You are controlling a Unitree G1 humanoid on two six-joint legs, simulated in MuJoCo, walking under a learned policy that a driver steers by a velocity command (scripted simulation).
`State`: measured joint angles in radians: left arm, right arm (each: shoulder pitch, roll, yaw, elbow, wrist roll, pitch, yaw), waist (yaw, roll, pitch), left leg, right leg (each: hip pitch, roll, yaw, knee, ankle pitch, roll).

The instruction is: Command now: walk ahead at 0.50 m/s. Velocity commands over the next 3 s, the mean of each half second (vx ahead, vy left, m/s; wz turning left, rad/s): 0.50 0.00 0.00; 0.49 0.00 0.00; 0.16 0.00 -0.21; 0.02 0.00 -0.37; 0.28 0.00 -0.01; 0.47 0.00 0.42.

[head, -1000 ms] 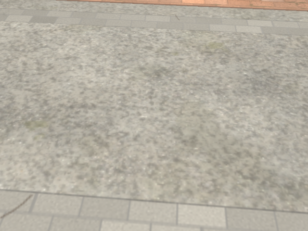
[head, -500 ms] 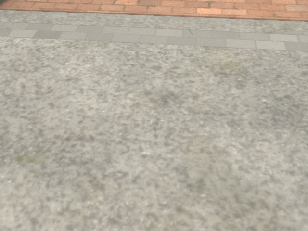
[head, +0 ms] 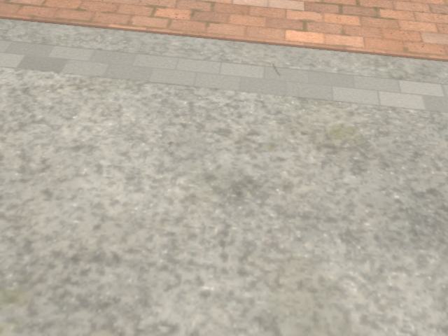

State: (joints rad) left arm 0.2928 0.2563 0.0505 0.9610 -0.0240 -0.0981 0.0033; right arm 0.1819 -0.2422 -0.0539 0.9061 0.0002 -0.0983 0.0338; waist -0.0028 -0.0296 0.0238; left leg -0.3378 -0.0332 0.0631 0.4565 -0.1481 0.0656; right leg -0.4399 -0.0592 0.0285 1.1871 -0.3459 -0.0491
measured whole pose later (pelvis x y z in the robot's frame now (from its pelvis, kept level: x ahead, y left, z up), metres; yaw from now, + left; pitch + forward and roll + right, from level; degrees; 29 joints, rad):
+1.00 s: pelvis +0.55 -0.01 -0.02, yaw +0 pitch +2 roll -1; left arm 0.38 0.26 0.07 1.03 -0.01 -0.05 0.01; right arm 0.01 -0.23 -0.06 0.87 0.00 -0.10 0.03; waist 0.05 0.00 0.02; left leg -0.50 0.02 0.04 0.54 -0.09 0.06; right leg -0.02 -0.02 -0.03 0.56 -0.45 0.01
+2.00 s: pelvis +0.72 -0.02 +0.00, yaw -19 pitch +1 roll +0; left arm 0.11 0.27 0.05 0.82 0.01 0.01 0.03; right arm 0.11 -0.28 -0.07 0.92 0.00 -0.01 -0.02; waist -0.01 -0.01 0.03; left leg -0.26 0.01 -0.02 0.49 -0.25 0.00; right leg -0.29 0.07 0.11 0.53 -0.26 -0.03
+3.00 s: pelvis +1.08 -0.06 +0.01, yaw -2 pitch +1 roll +1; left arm 0.13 0.30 0.06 0.78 0.01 -0.11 0.02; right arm 0.27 -0.26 -0.06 0.84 0.00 -0.07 0.02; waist -0.04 -0.03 0.04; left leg -0.17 -0.13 -0.04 0.31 -0.15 0.11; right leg -0.67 -0.14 0.07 0.94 -0.15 0.03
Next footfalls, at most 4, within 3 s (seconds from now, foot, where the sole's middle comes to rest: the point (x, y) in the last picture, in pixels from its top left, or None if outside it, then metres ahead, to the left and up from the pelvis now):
0.42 right None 0.41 -0.15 -0.77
0.98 left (196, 261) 0.71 0.09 -0.77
1.52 right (266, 257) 0.73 -0.13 -0.77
1.98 left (198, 238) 0.80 0.09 -0.77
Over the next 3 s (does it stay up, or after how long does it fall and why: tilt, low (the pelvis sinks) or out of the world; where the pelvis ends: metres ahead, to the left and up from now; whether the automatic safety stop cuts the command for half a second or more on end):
stays up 1.08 -0.06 0.01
